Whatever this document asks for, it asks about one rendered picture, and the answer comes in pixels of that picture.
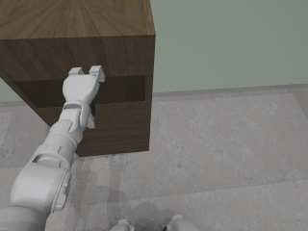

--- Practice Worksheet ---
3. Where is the drawer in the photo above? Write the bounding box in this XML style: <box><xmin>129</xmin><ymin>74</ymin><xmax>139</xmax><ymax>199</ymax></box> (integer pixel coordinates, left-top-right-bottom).
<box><xmin>15</xmin><ymin>75</ymin><xmax>145</xmax><ymax>108</ymax></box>

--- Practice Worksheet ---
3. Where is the robot shin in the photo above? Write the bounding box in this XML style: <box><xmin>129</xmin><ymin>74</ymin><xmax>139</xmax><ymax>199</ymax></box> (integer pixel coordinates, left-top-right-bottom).
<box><xmin>118</xmin><ymin>219</ymin><xmax>130</xmax><ymax>225</ymax></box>
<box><xmin>171</xmin><ymin>215</ymin><xmax>182</xmax><ymax>221</ymax></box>

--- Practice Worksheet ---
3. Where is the left robot shin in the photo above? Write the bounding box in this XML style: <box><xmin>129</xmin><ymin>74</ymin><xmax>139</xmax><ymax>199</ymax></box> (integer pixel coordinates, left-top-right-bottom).
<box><xmin>118</xmin><ymin>219</ymin><xmax>130</xmax><ymax>225</ymax></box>

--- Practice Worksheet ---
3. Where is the handle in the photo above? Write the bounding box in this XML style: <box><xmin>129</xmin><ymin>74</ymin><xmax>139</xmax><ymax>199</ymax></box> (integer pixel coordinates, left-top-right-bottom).
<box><xmin>90</xmin><ymin>100</ymin><xmax>95</xmax><ymax>116</ymax></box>

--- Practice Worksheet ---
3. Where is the right robot shin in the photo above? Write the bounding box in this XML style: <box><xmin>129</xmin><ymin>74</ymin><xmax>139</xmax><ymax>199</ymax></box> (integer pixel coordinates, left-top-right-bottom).
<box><xmin>171</xmin><ymin>215</ymin><xmax>182</xmax><ymax>221</ymax></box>

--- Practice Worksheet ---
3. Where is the cabinet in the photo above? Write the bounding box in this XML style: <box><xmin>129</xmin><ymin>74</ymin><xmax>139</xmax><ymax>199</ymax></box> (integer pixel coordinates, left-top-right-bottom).
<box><xmin>0</xmin><ymin>0</ymin><xmax>156</xmax><ymax>157</ymax></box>

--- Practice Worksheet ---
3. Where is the robot left forearm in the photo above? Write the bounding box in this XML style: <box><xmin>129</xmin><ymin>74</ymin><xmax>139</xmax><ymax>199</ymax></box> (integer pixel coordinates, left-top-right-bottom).
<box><xmin>10</xmin><ymin>100</ymin><xmax>90</xmax><ymax>203</ymax></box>

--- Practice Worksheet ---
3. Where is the robot left hand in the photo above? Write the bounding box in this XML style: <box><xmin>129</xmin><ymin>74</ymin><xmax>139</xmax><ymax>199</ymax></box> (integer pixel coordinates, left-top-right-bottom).
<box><xmin>63</xmin><ymin>65</ymin><xmax>106</xmax><ymax>129</ymax></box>

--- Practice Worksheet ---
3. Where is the left robot upper arm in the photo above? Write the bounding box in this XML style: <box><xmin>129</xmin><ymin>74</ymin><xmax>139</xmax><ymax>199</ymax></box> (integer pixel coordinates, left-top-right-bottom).
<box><xmin>0</xmin><ymin>162</ymin><xmax>72</xmax><ymax>231</ymax></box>

